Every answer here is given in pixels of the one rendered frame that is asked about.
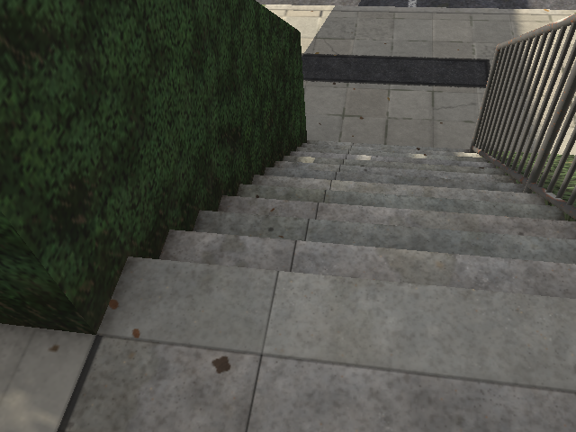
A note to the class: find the stairs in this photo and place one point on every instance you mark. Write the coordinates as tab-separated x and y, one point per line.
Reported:
416	215

